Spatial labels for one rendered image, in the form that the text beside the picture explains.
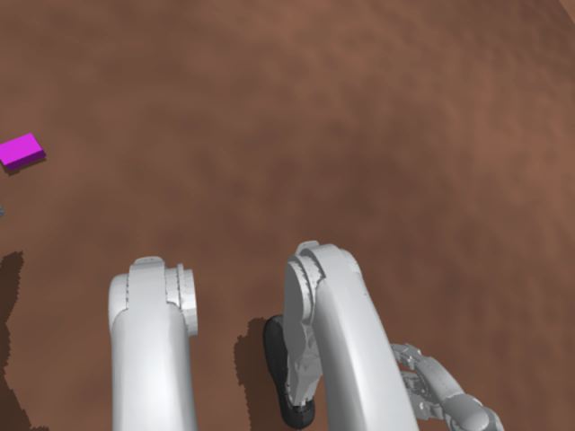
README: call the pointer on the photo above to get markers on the small box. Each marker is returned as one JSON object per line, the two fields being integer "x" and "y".
{"x": 20, "y": 151}

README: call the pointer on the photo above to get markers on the right robot hand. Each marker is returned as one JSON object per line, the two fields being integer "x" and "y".
{"x": 430, "y": 387}

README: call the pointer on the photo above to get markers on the right robot arm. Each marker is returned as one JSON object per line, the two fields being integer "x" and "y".
{"x": 463, "y": 412}

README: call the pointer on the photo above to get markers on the right robot foot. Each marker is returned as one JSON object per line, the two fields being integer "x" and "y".
{"x": 276, "y": 355}

